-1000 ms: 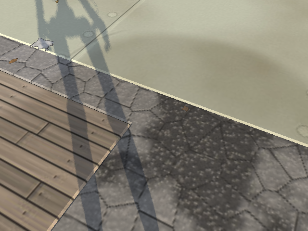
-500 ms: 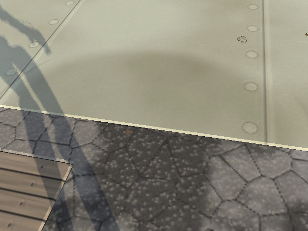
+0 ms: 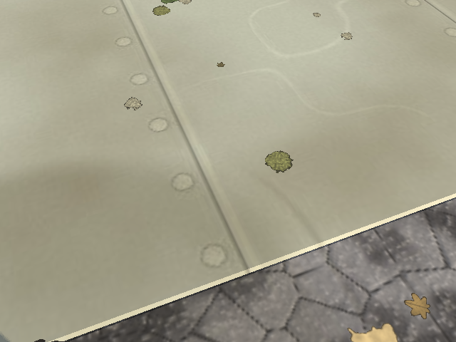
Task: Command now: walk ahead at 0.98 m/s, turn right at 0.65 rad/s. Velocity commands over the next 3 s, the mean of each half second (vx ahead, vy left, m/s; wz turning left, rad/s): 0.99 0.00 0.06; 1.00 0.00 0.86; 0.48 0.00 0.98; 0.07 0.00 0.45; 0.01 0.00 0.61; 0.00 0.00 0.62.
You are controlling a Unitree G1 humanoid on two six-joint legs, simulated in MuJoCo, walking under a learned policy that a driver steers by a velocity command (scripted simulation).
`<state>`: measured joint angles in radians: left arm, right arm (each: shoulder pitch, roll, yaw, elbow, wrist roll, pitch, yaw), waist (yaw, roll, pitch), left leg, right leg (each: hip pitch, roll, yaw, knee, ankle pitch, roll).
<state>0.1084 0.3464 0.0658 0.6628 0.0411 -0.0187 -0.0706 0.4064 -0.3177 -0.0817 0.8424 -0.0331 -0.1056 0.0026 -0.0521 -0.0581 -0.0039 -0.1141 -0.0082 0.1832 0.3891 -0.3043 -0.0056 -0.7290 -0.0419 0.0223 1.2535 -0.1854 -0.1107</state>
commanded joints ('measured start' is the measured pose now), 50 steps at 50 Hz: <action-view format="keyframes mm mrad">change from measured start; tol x64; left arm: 1 -32 -37 -36 -93 -3 -5 -16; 50 -237 -22 -88 -164 -17 -59 56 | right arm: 1 -70 -22 19 -44 0 -42 13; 50 40 -158 -44 -56 38 27 14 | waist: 1 91 111 116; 50 -56 114 41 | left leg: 1 -86 257 -153 -306 181 112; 10 117 272 0 254 1298 118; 13 -582 19 -272 1116 -141 123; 31 -204 -82 54 345 365 190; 36 545 263 -974 -37 -32 574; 50 -74 3 -577 -116 510 241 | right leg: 1 -79 -42 97 -122 138 4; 12 1246 -325 472 -710 -297 -121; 32 712 -172 -275 -543 1374 124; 35 -18 123 -85 535 -303 133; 50 260 15 -11 -671 263 153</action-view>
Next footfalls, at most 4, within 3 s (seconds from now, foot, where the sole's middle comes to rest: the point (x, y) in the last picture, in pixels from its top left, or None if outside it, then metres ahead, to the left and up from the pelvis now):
0.22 right None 0.39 -0.11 -0.77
0.66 left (218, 241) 0.83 0.02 -0.77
1.10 right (213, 145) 1.27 0.02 -0.77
1.52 left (134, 152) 1.25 0.34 -0.77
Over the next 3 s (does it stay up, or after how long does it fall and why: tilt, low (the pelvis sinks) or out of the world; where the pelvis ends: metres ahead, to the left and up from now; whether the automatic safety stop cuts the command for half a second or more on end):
stays up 1.29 0.22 0.01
